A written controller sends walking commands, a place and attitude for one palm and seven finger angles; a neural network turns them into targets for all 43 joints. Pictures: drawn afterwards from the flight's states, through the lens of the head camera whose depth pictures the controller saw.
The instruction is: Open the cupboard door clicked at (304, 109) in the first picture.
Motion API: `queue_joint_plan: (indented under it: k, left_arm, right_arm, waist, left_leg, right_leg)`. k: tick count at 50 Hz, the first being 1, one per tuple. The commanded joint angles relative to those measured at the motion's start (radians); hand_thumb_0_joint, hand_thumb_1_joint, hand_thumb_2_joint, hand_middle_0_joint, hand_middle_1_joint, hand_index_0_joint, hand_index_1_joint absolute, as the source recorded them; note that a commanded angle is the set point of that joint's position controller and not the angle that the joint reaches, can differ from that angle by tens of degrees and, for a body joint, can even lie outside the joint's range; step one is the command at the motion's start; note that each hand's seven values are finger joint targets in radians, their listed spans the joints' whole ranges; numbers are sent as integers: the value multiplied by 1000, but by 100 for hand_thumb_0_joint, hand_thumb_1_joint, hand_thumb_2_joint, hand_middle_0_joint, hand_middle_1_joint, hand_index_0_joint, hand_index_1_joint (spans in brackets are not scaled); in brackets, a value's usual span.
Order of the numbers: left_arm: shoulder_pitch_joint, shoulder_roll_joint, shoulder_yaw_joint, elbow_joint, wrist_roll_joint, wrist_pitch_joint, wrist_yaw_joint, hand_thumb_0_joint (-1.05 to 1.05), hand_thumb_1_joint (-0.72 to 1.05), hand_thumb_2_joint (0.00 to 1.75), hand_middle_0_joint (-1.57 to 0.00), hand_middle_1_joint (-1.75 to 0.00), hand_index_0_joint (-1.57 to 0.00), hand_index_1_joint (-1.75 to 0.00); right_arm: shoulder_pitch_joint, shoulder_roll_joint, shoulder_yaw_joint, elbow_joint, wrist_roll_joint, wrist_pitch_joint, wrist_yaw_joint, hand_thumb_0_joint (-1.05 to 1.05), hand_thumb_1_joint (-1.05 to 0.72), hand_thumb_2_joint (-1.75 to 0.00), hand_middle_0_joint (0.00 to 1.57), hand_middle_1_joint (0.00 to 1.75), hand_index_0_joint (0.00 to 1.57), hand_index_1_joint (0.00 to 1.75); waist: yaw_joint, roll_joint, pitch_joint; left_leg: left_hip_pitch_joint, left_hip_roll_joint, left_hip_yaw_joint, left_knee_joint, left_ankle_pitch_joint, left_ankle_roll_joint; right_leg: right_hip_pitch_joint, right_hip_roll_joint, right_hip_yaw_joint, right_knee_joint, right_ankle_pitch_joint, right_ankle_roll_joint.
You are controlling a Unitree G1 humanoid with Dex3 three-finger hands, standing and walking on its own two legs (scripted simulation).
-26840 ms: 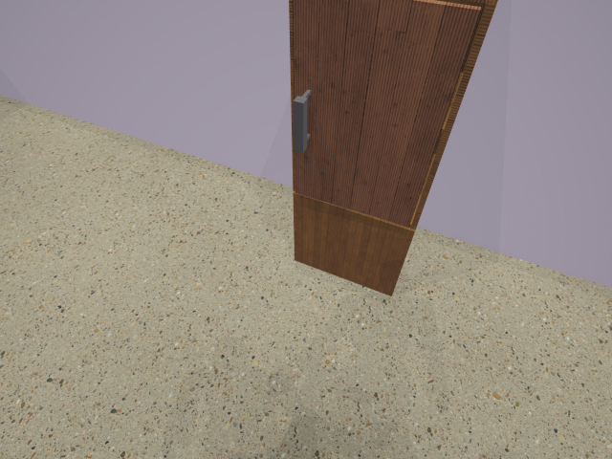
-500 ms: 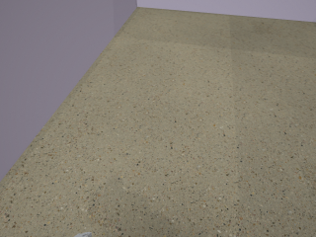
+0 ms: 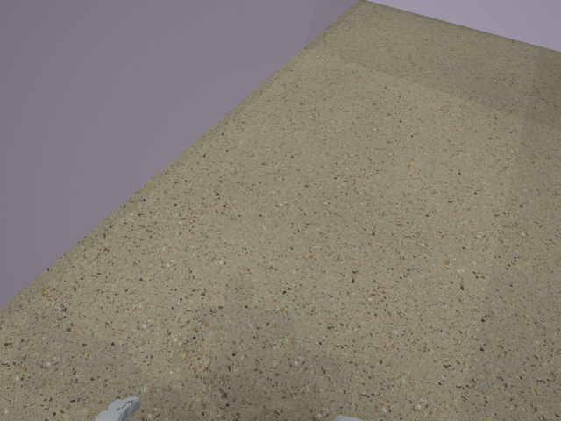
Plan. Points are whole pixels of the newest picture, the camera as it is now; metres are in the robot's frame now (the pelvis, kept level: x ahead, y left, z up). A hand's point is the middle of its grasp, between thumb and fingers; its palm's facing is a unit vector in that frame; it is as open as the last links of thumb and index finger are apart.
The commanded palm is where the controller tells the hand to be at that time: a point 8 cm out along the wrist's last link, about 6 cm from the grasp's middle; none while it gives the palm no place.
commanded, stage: turn to face it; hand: left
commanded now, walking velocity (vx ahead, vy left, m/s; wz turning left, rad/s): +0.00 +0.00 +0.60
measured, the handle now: out of the picture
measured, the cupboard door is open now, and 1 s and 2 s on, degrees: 49 49 49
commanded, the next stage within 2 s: none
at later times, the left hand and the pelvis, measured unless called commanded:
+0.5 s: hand out of the picture -0.02 +0.20 -0.19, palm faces +0.34 -0.92 -0.22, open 7.4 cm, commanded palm none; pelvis +0.00 -0.02 -0.01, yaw +19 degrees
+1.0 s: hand out of the picture -0.03 +0.15 -0.16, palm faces +0.57 -0.79 -0.23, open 7.4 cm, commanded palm none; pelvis +0.02 -0.05 +0.00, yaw +37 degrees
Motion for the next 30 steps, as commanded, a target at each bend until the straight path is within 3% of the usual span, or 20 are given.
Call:
queue_joint_plan:
  k: [1, 2, 3, 4, 5, 6, 7, 9, 11, 14, 17, 18, 19, 20, 21, 22, 23, 25, 28, 30]
  left_arm:
    - [127, 69, 18, -50, -6, -33, 10, 0, 90, 90, -20, -30, -20, -30]
    - [165, 125, 30, -49, 5, -43, 17, 0, 90, 90, -20, -30, -20, -30]
    - [178, 232, 49, -59, 21, -51, 24, 0, 90, 90, -20, -30, -20, -30]
    - [154, 235, 40, -72, 13, -50, 26, 0, 90, 90, -20, -30, -20, -30]
    - [86, 199, 27, -91, 11, -48, 24, 0, 90, 90, -20, -30, -20, -30]
    - [51, 162, 23, -100, 11, -53, 24, 0, 90, 90, -20, -30, -20, -30]
    - [30, 139, 15, -104, 7, -53, 24, 0, 90, 90, -20, -30, -20, -30]
    - [47, 123, 10, -101, 10, -55, 26, 0, 90, 90, -20, -30, -20, -30]
    - [113, 139, 16, -84, 11, -60, 26, 0, 90, 90, -20, -30, -20, -30]
    - [165, 180, 27, -63, 15, -57, 26, 0, 90, 90, -20, -30, -20, -30]
    - [131, 194, 35, -67, 7, -51, 17, 0, 90, 90, -20, -30, -20, -30]
    - [111, 181, 35, -71, 2, -46, 13, 0, 90, 90, -20, -30, -20, -30]
    - [102, 145, 31, -92, -5, -39, 9, 0, 90, 90, -20, -30, -20, -30]
    - [52, 77, 9, -137, -9, -32, 7, 0, 90, 90, -20, -30, -20, -30]
    - [-11, 108, 9, -155, 2, -19, 13, 0, 90, 90, -20, -30, -20, -30]
    - [-10, 103, 14, -159, 1, -18, 13, 0, 90, 90, -20, -30, -20, -30]
    - [-11, 96, 16, -133, 4, -17, 13, 0, 90, 90, -20, -30, -20, -30]
    - [16, 98, 19, -103, 5, -12, 6, 0, 90, 90, -20, -30, -20, -30]
    - [27, 84, 16, -95, 1, -13, 2, 0, 90, 90, -20, -30, -20, -30]
    - [17, 75, 13, -104, -1, -14, 4, 0, 90, 90, -20, -30, -20, -30]
  right_arm:
    - [-49, -217, -68, -88, 7, -2, -3, 0, -90, -90, 20, 30, 20, 30]
    - [-61, -173, -65, -105, 16, 2, 2, 0, -90, -90, 20, 30, 20, 30]
    - [-71, -100, -55, -133, 20, 4, 11, 0, -90, -90, 20, 30, 20, 30]
    - [-94, -144, -63, -139, 12, 6, 17, 0, -90, -90, 20, 30, 20, 30]
    - [-70, -130, -59, -137, 10, 9, 25, 0, -90, -90, 20, 30, 20, 30]
    - [-63, -120, -64, -108, 8, 22, 27, 0, -90, -90, 20, 30, 20, 30]
    - [-58, -123, -62, -93, 6, 27, 31, 0, -90, -90, 20, 30, 20, 30]
    - [-71, -102, -50, -101, 12, 26, 36, 0, -90, -90, 20, 30, 20, 30]
    - [-111, -83, -38, -107, 17, 20, 38, 0, -90, -90, 20, 30, 20, 30]
    - [-144, -69, -26, -118, 20, 12, 40, 0, -90, -90, 20, 30, 20, 30]
    - [-74, -94, -29, -106, 18, 7, 36, 0, -90, -90, 20, 30, 20, 30]
    - [-30, -122, -37, -95, 17, 3, 37, 0, -90, -90, 20, 30, 20, 30]
    - [46, -207, -58, -84, 10, -4, 32, 0, -90, -90, 20, 30, 20, 30]
    - [117, -316, -87, -78, 4, -5, 22, 0, -90, -90, 20, 30, 20, 30]
    - [158, -331, -89, -51, 3, 0, 12, 0, -90, -90, 20, 30, 20, 30]
    - [107, -311, -81, -66, 1, -4, 6, 0, -90, -90, 20, 30, 20, 30]
    - [41, -272, -73, -87, 1, -9, -2, 0, -90, -90, 20, 30, 20, 30]
    - [-27, -232, -57, -99, 3, -11, -7, 0, -90, -90, 20, 30, 20, 30]
    - [-20, -230, -57, -99, 3, -13, -9, 0, -90, -90, 20, 30, 20, 30]
    - [-13, -232, -62, -94, -1, -9, -6, 0, -90, -90, 20, 30, 20, 30]
  waist:
    - [49, 138, -123]
    - [69, -18, -124]
    - [82, -342, -96]
    - [80, -315, -78]
    - [35, -221, -55]
    - [13, -231, -43]
    - [-4, -239, -35]
    - [4, -245, -49]
    - [37, -203, -92]
    - [67, -200, -101]
    - [26, -191, -115]
    - [-3, -138, -124]
    - [-45, 64, -174]
    - [-90, 335, -169]
    - [-103, 211, -172]
    - [-71, 156, -149]
    - [-45, 205, -133]
    - [-13, 184, -89]
    - [-3, 133, -108]
    - [-8, 148, -116]
  left_leg:
    - [-27, 159, -219, -100, 166, 101]
    - [-145, 70, -160, 15, 0, 41]
    - [-291, -86, 29, 269, -298, -47]
    - [-269, -39, -6, 506, -401, -36]
    - [-247, -15, -31, 595, -330, -29]
    - [-254, -7, -14, 665, -268, -42]
    - [-261, 12, 1, 688, -225, -56]
    - [-232, 17, 44, 568, -228, -70]
    - [-201, 7, 88, 401, -234, -77]
    - [-130, -9, 131, 229, -236, -66]
    - [34, -18, 146, 41, -94, -48]
    - [147, -6, 116, -68, 12, -35]
    - [303, 140, -85, -129, 192, 32]
    - [360, 401, -439, -197, 514, 196]
    - [317, 435, -432, -184, 488, 264]
    - [238, 386, -380, -206, 299, 252]
    - [198, 314, -342, -198, 252, 213]
    - [128, 241, -269, -211, 208, 164]
    - [142, 204, -248, -205, 209, 155]
    - [127, 195, -263, -204, 174, 156]
  right_leg:
    - [232, 35, -35, -339, 179, -10]
    - [342, -75, 74, -517, 172, -37]
    - [360, -355, 376, -638, 176, -141]
    - [238, -451, 411, -635, 253, -222]
    - [170, -396, 300, -612, 237, -236]
    - [152, -336, 253, -598, 241, -210]
    - [174, -288, 160, -564, 342, -189]
    - [237, -261, 43, -515, 564, -178]
    - [350, -265, 0, -456, 745, -179]
    - [385, -299, -7, -406, 813, -187]
    - [298, -297, -63, -332, 683, -140]
    - [215, -278, -98, -250, 599, -98]
    - [43, -207, -157, -77, 343, -34]
    - [-197, -70, -144, 160, -231, 36]
    - [-216, -73, -6, 282, -222, 13]
    - [-206, -79, 19, 304, -150, 2]
    - [-203, -77, 28, 303, -88, 4]
    - [-159, -57, 39, 279, 3, 6]
    - [-100, -23, 22, 160, 18, 7]
    - [-47, -4, 13, 57, 7, 2]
